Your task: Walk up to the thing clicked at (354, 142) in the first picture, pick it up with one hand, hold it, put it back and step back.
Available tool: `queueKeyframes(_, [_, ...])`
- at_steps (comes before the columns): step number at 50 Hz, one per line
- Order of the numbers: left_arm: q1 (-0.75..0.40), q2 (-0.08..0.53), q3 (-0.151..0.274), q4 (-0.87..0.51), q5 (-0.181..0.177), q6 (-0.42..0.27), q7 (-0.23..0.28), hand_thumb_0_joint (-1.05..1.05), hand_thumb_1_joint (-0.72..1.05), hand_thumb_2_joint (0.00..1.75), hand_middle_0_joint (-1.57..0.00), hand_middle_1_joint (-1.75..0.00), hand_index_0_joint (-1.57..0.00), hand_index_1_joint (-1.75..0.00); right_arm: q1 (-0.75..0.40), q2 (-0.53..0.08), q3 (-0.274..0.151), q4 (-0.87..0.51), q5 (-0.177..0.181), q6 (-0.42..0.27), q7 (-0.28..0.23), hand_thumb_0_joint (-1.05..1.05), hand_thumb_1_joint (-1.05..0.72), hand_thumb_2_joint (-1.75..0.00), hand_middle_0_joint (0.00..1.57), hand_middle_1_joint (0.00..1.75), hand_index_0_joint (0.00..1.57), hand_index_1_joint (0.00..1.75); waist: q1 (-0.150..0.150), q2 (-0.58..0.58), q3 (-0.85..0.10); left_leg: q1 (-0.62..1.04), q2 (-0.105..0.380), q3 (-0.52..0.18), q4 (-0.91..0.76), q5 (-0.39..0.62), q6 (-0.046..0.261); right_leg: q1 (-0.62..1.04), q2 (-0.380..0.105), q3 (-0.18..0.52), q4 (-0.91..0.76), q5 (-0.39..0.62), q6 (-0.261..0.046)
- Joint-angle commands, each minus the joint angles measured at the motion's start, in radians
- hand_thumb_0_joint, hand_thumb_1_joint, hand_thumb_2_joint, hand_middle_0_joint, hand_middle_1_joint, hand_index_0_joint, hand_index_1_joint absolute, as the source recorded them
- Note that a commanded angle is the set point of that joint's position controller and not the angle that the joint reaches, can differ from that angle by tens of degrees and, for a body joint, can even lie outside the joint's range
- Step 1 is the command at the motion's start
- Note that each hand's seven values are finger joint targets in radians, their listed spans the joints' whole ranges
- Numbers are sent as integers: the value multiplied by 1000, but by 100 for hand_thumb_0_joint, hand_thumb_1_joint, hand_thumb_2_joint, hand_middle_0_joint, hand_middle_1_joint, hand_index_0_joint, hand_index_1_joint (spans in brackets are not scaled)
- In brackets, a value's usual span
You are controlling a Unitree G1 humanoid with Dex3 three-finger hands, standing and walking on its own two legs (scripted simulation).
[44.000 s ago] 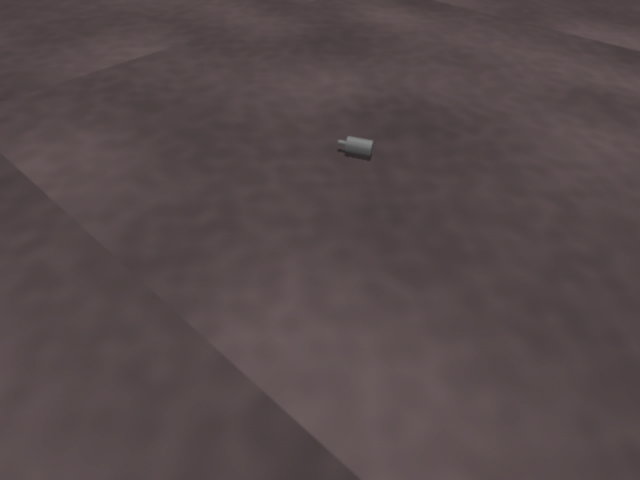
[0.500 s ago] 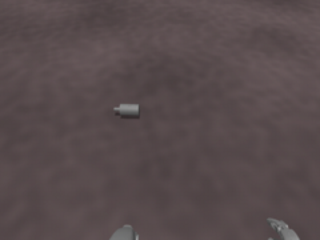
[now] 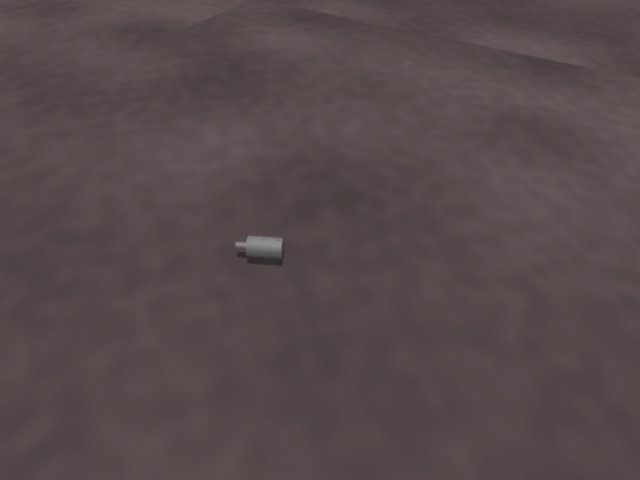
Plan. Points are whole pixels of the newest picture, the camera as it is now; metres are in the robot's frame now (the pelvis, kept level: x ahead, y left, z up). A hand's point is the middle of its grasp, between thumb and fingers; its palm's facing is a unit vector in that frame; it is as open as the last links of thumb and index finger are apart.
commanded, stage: step back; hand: left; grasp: from above
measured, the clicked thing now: (259, 246) +1.14 +0.24 -0.72
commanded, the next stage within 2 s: stand in 0.62 s
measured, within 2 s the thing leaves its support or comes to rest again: neither
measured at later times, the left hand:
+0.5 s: hand out of the picture +0.12 +0.28 -0.16, palm faces +0.04 -0.91 -0.41, open 7.4 cm
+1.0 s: hand out of the picture +0.14 +0.26 -0.14, palm faces -0.01 -0.94 -0.35, open 7.3 cm
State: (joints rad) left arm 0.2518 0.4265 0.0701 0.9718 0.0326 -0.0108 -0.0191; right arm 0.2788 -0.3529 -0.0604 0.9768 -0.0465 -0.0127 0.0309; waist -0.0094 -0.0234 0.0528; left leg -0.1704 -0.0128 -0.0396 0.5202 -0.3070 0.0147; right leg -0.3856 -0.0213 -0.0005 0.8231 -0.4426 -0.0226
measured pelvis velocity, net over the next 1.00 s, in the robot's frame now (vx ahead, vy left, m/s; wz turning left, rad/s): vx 0.07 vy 0.01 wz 0.01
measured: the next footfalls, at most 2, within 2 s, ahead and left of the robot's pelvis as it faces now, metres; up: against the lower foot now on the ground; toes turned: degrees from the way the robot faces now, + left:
right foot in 0.08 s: +0.10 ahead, -0.12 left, +0.00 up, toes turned -1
left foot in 0.46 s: +0.14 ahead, +0.14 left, +0.00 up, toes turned +1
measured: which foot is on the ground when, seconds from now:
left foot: down 0.00-0.12, up 0.14-0.44, down 0.46-1.00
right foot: up 0.00-0.06, down 0.08-1.00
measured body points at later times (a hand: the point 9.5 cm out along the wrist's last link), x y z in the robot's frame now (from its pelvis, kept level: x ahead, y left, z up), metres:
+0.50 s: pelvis +0.05 +0.00 -0.01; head +0.08 +0.00 +0.43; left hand +0.12 +0.32 -0.13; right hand +0.14 -0.31 -0.14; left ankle +0.10 +0.14 -0.73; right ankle +0.06 -0.12 -0.73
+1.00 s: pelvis +0.07 +0.01 +0.01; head +0.07 +0.00 +0.46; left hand +0.14 +0.31 -0.12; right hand +0.18 -0.29 -0.12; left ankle +0.10 +0.14 -0.73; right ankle +0.06 -0.12 -0.73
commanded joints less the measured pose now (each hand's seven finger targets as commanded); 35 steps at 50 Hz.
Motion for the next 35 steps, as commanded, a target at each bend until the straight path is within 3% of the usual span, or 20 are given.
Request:
queueKeyframes(1, [-70, 160, 47, -83, -8, -39, -2, 0, 90, 90, -20, -30, -20, -30, -100, -289, -70, -97, 4, -19, -16, 0, -90, -90, 20, 30, 20, 30, 2, 215, 50, -137, 199, -217, -226, -250, 154, 56, 7, -22, -155, 32, 4])
queueKeyframes(4, [67, 162, 60, -16, -1, -48, 16, 0, 90, 90, -20, -30, -20, -30, -137, -228, -47, -110, 14, 4, -16, 0, -90, -90, 20, 30, 20, 30, 82, 131, 5, -319, 124, -112, -11, -264, 96, 364, 51, -57, -331, 159, 3])
queueKeyframes(5, [101, 185, 70, -11, 6, -52, 26, 0, 90, 90, -20, -30, -20, -30, -108, -169, -26, -112, 19, 6, -21, 0, -90, -90, 20, 30, 20, 30, 100, 20, -17, -392, 70, -74, 146, -263, 65, 438, -3, 73, -383, 93, -13])
queueKeyframes(6, [121, 270, 87, -19, 20, -62, 35, 0, 90, 90, -20, -30, -20, -30, -103, -117, -12, -136, 24, 3, -24, 0, -90, -90, 20, 30, 20, 30, 106, -186, -17, -521, -69, -29, 398, -279, 18, 419, -246, 492, -564, -150, -91])
queueKeyframes(7, [51, 306, 91, -49, 16, -61, 34, 0, 90, 90, -20, -30, -20, -30, -92, -197, -36, -111, 18, 12, -36, 0, -90, -90, 20, 30, 20, 30, 91, -99, 18, -443, -29, -105, 495, -292, 10, 240, -379, 635, -645, -338, -170])
queueKeyframes(8, [-23, 311, 91, -74, 12, -61, 33, 0, 90, 90, -20, -30, -20, -30, -50, -247, -53, -91, 17, 10, -40, 0, -90, -90, 20, 30, 20, 30, 57, -91, 77, -415, 14, -121, 505, -282, 6, 154, -400, 651, -629, -337, -224])
queueKeyframes(9, [-36, 269, 82, -80, 4, -66, 34, 0, 90, 90, -20, -30, -20, -30, -46, -259, -50, -76, 21, 4, -37, 0, -90, -90, 20, 30, 20, 30, 49, -41, 102, -415, 35, -140, 509, -224, 4, 151, -363, 566, -600, -191, -223])
queueKeyframes(11, [-65, 218, 67, -84, -6, -77, 37, 0, 90, 90, -20, -30, -20, -30, -10, -224, -43, -44, 30, 1, -33, 0, -90, -90, 20, 30, 20, 30, 25, -19, 56, -351, 38, -148, 472, -140, 0, 170, -272, 346, -542, 79, -153])
queueKeyframes(12, [-66, 217, 62, -73, -8, -78, 39, 0, 90, 90, -20, -30, -20, -30, 1, -216, -42, -36, 26, 3, -32, 0, -90, -90, 20, 30, 20, 30, 22, -35, 37, -308, 32, -130, 460, -122, -6, 143, -247, 287, -515, 167, -137])
queueKeyframes(15, [-67, 210, 55, -71, -8, -76, 41, 0, 90, 90, -20, -30, -20, -30, -9, -197, -35, -36, 22, 13, -28, 0, -90, -90, 20, 30, 20, 30, 30, -78, 8, -247, 30, -73, 348, -107, -19, 136, -228, 189, -456, 348, -138])
queueKeyframes(19, [-101, 205, 40, -80, -16, -59, 45, 0, 90, 90, -20, -30, -20, -30, -54, -177, -25, -43, 26, 7, -33, 0, -90, -90, 20, 30, 20, 30, 23, -163, -50, -119, 34, 47, 155, -37, -18, 137, -224, 103, -341, 704, -125])
queueKeyframes(22, [-110, 192, 28, -90, -23, -36, 48, 0, 90, 90, -20, -30, -20, -30, -48, -195, -35, -23, 22, 4, -40, 0, -90, -90, 20, 30, 20, 30, 4, -94, -67, -12, 24, 47, -17, 217, 14, 110, -165, 73, -223, 628, -64])
queueKeyframes(23, [-111, 168, 20, -95, -24, -31, 48, 0, 90, 90, -20, -30, -20, -30, -50, -232, -47, -24, 15, 2, -44, 0, -90, -90, 20, 30, 20, 30, 6, -17, -94, 20, 102, -49, -19, 350, 42, 74, -137, 64, -178, 523, -39])
queueKeyframes(24, [-86, 149, 13, -94, -32, -26, 49, 0, 90, 90, -20, -30, -20, -30, -88, -270, -52, -38, 15, -2, -47, 0, -90, -90, 20, 30, 20, 30, 26, 84, -129, 29, 217, -183, -57, 393, 98, 61, -63, 30, -108, 363, -10])
queueKeyframes(25, [-72, 139, 10, -71, -46, -16, 50, 0, 90, 90, -20, -30, -20, -30, -150, -295, -46, -52, 24, -2, -45, 0, -90, -90, 20, 30, 20, 30, 41, 137, -144, -59, 291, -257, -80, 325, 186, 120, 7, -20, -70, 131, 5])
queueKeyframes(26, [-66, 145, 12, -44, -42, -13, 52, 0, 90, 90, -20, -30, -20, -30, -191, -300, -46, -54, 26, 0, -42, 0, -90, -90, 20, 30, 20, 30, 46, 165, -131, -131, 311, -263, -93, 266, 209, 185, 7, -16, -86, -4, -1])
queueKeyframes(30, [-59, 170, 14, -6, -26, -27, 45, 0, 90, 90, -20, -30, -20, -30, -243, -227, -16, -38, 26, 10, -42, 0, -90, -90, 20, 30, 20, 30, 53, 143, -81, -192, 170, -117, -49, 122, 65, 221, -53, 76, -276, 228, -23])
queueKeyframes(31, [-84, 133, -14, 20, -19, -24, 35, 0, 90, 90, -20, -30, -20, -30, -196, -215, -7, -17, 39, -2, -34, 0, -90, -90, 20, 30, 20, 30, 17, 130, -76, -156, 153, -126, -115, 10, 43, 211, -78, 90, -342, 177, -23])
queueKeyframes(32, [-118, 142, -15, 19, -19, -23, 30, 0, 90, 90, -20, -30, -20, -30, -199, -222, -7, -3, 38, -9, -32, 0, -90, -90, 20, 30, 20, 30, 13, 110, -63, -131, 155, -128, -152, -12, 36, 196, -73, 87, -347, 164, -18])
queueKeyframes(35, [-135, 136, -30, 42, -28, -31, 25, 0, 90, 90, -20, -30, -20, -30, -251, -224, -2, 15, 36, -20, -28, 0, -90, -90, 20, 30, 20, 30, 18, 93, -82, -26, 158, -112, -121, 166, 30, 191, -79, 78, -408, 267, -7])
